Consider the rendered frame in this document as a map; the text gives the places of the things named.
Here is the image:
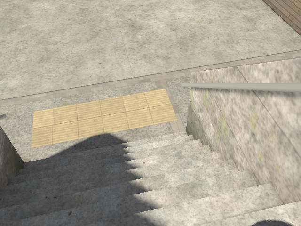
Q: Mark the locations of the stairs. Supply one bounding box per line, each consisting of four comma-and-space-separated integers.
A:
0, 131, 301, 226

